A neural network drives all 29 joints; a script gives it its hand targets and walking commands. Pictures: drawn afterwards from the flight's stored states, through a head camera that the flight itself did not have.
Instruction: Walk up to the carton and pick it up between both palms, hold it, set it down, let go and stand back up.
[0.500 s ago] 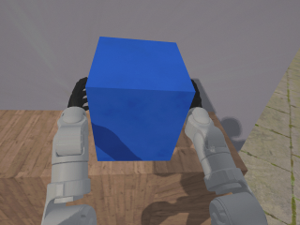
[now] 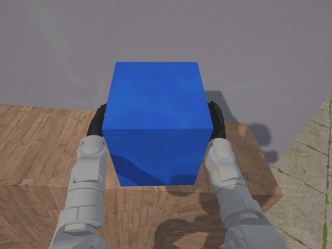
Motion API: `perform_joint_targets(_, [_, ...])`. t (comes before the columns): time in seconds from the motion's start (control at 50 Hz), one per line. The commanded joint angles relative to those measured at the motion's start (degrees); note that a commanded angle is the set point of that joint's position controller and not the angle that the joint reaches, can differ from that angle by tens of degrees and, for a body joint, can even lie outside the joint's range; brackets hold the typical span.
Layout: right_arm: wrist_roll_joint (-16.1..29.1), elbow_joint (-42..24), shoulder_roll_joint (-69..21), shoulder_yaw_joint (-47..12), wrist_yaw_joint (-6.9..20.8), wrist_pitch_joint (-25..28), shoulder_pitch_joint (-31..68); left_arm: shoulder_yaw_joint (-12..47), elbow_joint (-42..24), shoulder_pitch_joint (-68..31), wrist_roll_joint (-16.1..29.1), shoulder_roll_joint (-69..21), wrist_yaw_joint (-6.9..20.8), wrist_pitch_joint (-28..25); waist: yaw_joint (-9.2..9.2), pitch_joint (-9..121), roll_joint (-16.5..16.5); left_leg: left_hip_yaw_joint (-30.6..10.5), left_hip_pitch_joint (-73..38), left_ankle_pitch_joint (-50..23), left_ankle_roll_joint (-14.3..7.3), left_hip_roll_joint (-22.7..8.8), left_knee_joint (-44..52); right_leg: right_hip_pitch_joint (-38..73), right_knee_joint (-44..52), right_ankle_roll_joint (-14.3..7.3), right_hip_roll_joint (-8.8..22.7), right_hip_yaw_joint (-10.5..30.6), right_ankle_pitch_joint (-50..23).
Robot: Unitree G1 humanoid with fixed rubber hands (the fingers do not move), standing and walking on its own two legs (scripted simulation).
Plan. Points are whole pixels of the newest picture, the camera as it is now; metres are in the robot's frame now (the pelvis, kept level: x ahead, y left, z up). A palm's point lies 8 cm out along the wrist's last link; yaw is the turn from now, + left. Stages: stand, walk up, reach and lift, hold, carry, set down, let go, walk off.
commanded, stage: set down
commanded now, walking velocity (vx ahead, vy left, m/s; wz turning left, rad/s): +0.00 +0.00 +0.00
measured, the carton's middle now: (157, 127) +0.40 +0.03 +0.12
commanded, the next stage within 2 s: none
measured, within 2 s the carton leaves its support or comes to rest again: neither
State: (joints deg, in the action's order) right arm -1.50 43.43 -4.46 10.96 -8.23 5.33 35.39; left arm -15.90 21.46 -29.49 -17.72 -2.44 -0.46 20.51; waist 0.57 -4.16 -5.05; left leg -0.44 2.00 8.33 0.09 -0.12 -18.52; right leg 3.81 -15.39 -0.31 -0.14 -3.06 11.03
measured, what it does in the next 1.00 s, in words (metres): stands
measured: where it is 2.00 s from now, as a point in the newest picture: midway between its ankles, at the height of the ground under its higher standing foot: outside the picture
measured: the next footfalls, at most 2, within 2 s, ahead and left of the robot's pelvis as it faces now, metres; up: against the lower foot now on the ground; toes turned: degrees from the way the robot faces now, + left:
none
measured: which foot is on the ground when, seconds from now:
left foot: down 0.00-1.00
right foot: down 0.00-1.00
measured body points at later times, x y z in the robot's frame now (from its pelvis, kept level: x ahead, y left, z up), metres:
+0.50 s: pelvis +0.01 +0.00 +0.00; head -0.01 +0.03 +0.45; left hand +0.40 +0.17 +0.10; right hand +0.40 -0.12 +0.12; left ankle +0.03 +0.11 -0.75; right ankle -0.02 -0.11 -0.75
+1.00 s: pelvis +0.01 +0.00 +0.00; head +0.02 +0.03 +0.45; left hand +0.42 +0.16 +0.08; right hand +0.41 -0.13 +0.10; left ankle +0.03 +0.11 -0.75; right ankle -0.02 -0.11 -0.75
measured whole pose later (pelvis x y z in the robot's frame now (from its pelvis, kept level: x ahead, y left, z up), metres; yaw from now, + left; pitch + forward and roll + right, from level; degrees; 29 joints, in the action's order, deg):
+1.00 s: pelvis +0.01 +0.00 +0.00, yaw -3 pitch -1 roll +0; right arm -16.0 52.8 -8.3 28.7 -6.9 10.9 40.6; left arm -25.6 46.3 -39.6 -19.2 -2.0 0.9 4.7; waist -2.5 -1.0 -3.8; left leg 3.2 7.6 7.7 -0.1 -0.9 -16.4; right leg -3.6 -15.1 -0.2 -0.2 -1.3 10.4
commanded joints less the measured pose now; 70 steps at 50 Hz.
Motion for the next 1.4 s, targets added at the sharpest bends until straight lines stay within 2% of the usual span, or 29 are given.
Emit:
perform_joint_targets(0.0, [1.16,-17.37,-27.54,-25.06,6.79,6.2,45.42,33.57,-16.43,-52.19,7.77,-36.24,5.49,-9.46,1.59,42.71,10.58,3.57,-19.32,-34.79,5.23,0.13,-4.14,-1.06,-0.08,1.9,-2.67,-3.75,-22.65])
perform_joint_targets(0.04, [1.84,-17.04,-27.29,-25.91,6.78,5.4,44.79,31.95,-13.87,-50.07,7.33,-35.07,5.03,-9.3,0.54,41.47,9.2,3.55,-16.17,-32.54,4.43,0.56,-3.96,0.69,0.03,2.05,-2.22,-2.92,-23.54])
perform_joint_targets(0.1, [0.06,-10.35,-26.23,-22.8,6.59,3.19,40.95,26.85,-9.38,-48.06,5.03,-32.0,6.26,-8.1,0.48,33.26,7.94,4.51,-10.25,-21.27,2.94,1.24,-0.61,1.85,-0.17,2.97,-0.93,-2.37,-20.25])
perform_joint_targets(0.14, [0.02,-9.1,-26.62,-22.15,6.58,2.63,40.38,23.43,-6.44,-45.6,4.27,-30.97,7.72,-7.01,-0.74,30.92,5.84,4.84,-7.8,-17.68,1.9,1.56,0.79,4.29,0.12,3.49,-0.71,-2.1,-20.47])
perform_joint_targets(0.16, [0.11,-9.22,-27.16,-21.56,6.66,2.8,40.9,23.25,-6.49,-46.1,4.51,-31.43,7.95,-7.07,-0.94,30.46,6.36,4.88,-6.65,-16.83,1.83,1.67,1.15,4.11,-0.09,3.37,-0.62,-2.14,-20.53])
perform_joint_targets(0.28, [-1.78,-8.62,-29.17,-20.9,6.85,3.97,42.65,20.43,-2.57,-47.54,3.49,-31.67,8.79,-9.02,-1.34,31.79,4.01,5.51,-6.57,-21.59,1.45,1.95,0.33,7.64,-1.25,4.14,-1.02,-1.96,-29.2])
perform_joint_targets(0.34, [-3.11,-6.02,-29.46,-19.31,6.6,4.06,40.93,18.87,-0.97,-47.94,2.64,-31.17,9.35,-10.09,-0.92,30.24,4.94,5.99,-5.42,-22.34,1.95,1.88,0.52,8.96,-2.13,4.29,-0.8,-2.08,-31.94])
perform_joint_targets(0.44, [-5.34,-4.48,-29.27,-15.73,6.84,5.65,42.04,21.32,-1.51,-53.88,4.47,-32.62,8.78,-12.98,1.14,32.76,6.95,5.88,-8.61,-23.71,3.79,1.22,-0.18,3.86,-0.57,3.52,-1.34,-3.05,-26.13])
perform_joint_targets(0.46, [-5.62,-3.59,-29.57,-15.03,7.19,6.02,42.15,22.38,-1.82,-55.07,4.73,-33.51,8.2,-13.84,1.08,33.9,8.46,5.61,-10.18,-25.8,4.63,0.77,-0.69,2.42,-0.71,3.09,-1.75,-3.42,-24.89])
perform_joint_targets(0.52, [-5.69,-5.0,-30.24,-15.25,7.67,7.22,43.31,24.34,-1.94,-56.79,5.94,-34.61,6.57,-16.18,0.88,41.31,8.93,5.18,-14.12,-31.56,5.32,0.49,-2.81,-0.74,-0.37,2.69,-2.21,-3.62,-25.96])
perform_joint_targets(0.6, [-9.0,-2.48,-29.68,-10.69,8.01,7.08,43.23,22.38,3.04,-58.18,5.03,-33.54,6.51,-17.87,1.58,40.79,9.9,5.83,-11.3,-24.75,4.91,0.59,-1.63,-1.56,0.28,2.86,-1.16,-3.07,-22.26])
perform_joint_targets(0.68, [-12.12,2.56,-30.18,-7.08,8.62,5.38,41.33,13.41,10.31,-55.88,1.82,-28.9,8.12,-17.74,-0.74,33.05,5.37,7.12,-3.46,-14.85,1.97,1.1,1.98,3.14,-0.03,4.01,0.0,-2.1,-19.92])
perform_joint_targets(0.72, [-13.08,2.85,-30.8,-6.02,9.13,5.19,41.99,9.34,13.94,-53.82,-0.04,-27.65,8.94,-17.31,-2.98,29.79,4.7,7.85,0.69,-11.42,0.73,1.36,3.9,6.98,-0.72,4.52,0.64,-1.46,-21.05])
perform_joint_targets(0.76, [-14.63,1.7,-31.36,-5.38,9.45,5.92,43.4,8.48,14.22,-54.4,0.38,-28.12,9.31,-17.97,-3.18,33.04,3.71,8.37,2.54,-10.19,0.54,1.21,4.62,8.49,-1.53,4.72,0.72,-1.67,-22.87])
perform_joint_targets(0.86, [-15.8,2.71,-31.54,-3.83,10.43,8.07,43.97,8.7,13.96,-56.48,-0.17,-28.68,7.73,-20.41,-3.72,37.94,6.51,8.81,-4.2,-20.81,2.21,0.29,1.53,4.49,-1.52,3.32,-0.61,-2.44,-24.28])
perform_joint_targets(0.9, [-16.79,3.68,-31.29,-3.06,10.45,8.25,44.53,8.08,15.26,-57.37,0.17,-28.37,7.4,-21.18,-3.86,38.09,5.79,8.92,-3.88,-19.74,2.1,0.1,1.56,3.43,-1.09,3.17,-0.73,-2.27,-22.68])
perform_joint_targets(0.96, [-18.08,6.12,-30.85,-1.1,10.62,8.6,42.28,9.25,15.05,-57.41,0.5,-28.7,6.95,-22.12,-2.67,38.38,7.08,9.0,-5.93,-23.03,2.86,-0.43,0.83,0.87,-0.99,2.97,-1.05,-2.72,-21.75])
perform_joint_targets(0.98, [-17.98,5.68,-30.77,-1.24,10.79,8.9,42.39,8.96,15.26,-56.66,0.39,-28.93,6.61,-22.41,-3.36,39.22,7.48,8.77,-6.58,-24.88,3.17,-0.67,0.15,-0.23,-0.84,2.63,-1.35,-3.11,-21.14])
perform_joint_targets(1.08, [-19.88,8.17,-31.73,1.09,11.12,9.16,40.68,10.31,14.65,-59.26,1.3,-29.0,5.37,-24.47,-2.19,42.94,9.45,8.4,-9.31,-27.86,4.22,-1.15,-1.53,-4.81,-0.58,2.13,-1.46,-3.21,-18.96])
perform_joint_targets(1.1, [-19.79,7.29,-32.86,0.42,11.06,9.43,41.3,9.96,13.88,-59.66,1.14,-28.68,5.18,-25.09,-3.09,44.32,9.17,8.54,-9.28,-28.96,3.89,-0.98,-1.97,-4.66,-0.71,2.2,-1.47,-3.16,-19.75])
perform_joint_targets(1.16, [-19.87,8.21,-33.18,0.28,10.64,9.86,40.32,11.2,16.24,-57.74,1.79,-29.21,5.24,-25.76,-2.04,45.03,9.46,8.02,-7.88,-31.43,3.87,-0.8,-3.14,-4.05,-1.89,2.4,-1.16,-2.79,-24.78])
perform_joint_targets(1.18, [-19.79,8.58,-33.56,0.02,10.6,10.06,40.6,10.79,16.87,-57.22,1.49,-29.08,5.34,-26.0,-2.56,44.76,9.28,8.05,-7.54,-32.43,3.8,-0.83,-3.31,-3.41,-2.17,2.43,-1.09,-2.6,-26.38])
perform_joint_targets(1.2, [-20.37,9.36,-33.53,0.46,10.49,10.21,40.11,11.35,17.11,-57.93,1.98,-29.35,5.53,-26.4,-1.42,44.79,9.09,7.97,-6.84,-32.89,4.1,-0.93,-3.38,-3.29,-2.42,2.52,-1.16,-2.73,-27.14])
perform_joint_targets(1.22, [-20.48,9.44,-33.72,0.43,10.47,10.47,40.31,10.66,18.1,-57.53,2.17,-28.93,5.68,-26.78,-1.94,45.47,8.46,7.8,-5.88,-33.58,3.85,-0.98,-3.68,-2.83,-2.84,2.58,-1.07,-2.62,-28.29])
perform_joint_targets(1.24, [-20.76,10.12,-34.01,0.31,10.31,10.55,39.39,11.23,17.47,-58.65,2.56,-28.65,5.68,-27.58,-0.85,47.38,7.81,7.63,-5.46,-33.36,3.89,-0.82,-3.66,-2.42,-3.26,2.86,-1.0,-2.57,-29.34])
perform_joint_targets(1.26, [-20.85,9.7,-34.52,-0.27,10.22,10.98,39.71,11.28,17.28,-58.96,2.87,-28.84,5.52,-28.45,-1.63,48.86,8.29,7.55,-4.79,-34.84,3.98,-0.82,-4.07,-2.27,-4.09,3.08,-0.96,-2.57,-31.0])
perform_joint_targets(1.28, [-20.78,9.88,-34.8,-0.23,10.16,11.43,40.1,12.18,17.03,-60.15,3.42,-28.89,5.2,-29.28,-1.04,49.89,8.84,7.36,-4.45,-35.54,4.27,-0.9,-4.46,-2.7,-4.28,2.88,-0.93,-2.34,-31.51])
perform_joint_targets(1.34, [-21.36,10.89,-34.74,-0.57,10.11,12.31,40.04,12.37,19.21,-59.99,3.72,-29.07,4.55,-31.15,-1.56,51.37,9.61,6.75,-5.63,-38.69,4.76,-1.45,-5.76,-5.81,-4.51,2.4,-1.37,-2.66,-31.4])
perform_joint_targets(1.38, [-21.76,10.69,-34.95,-0.75,9.87,12.25,39.94,10.38,22.86,-58.06,2.37,-27.29,5.03,-31.58,-2.44,49.68,8.4,7.31,-2.65,-35.51,3.92,-1.01,-5.19,-4.2,-4.24,2.43,-0.93,-2.18,-31.95])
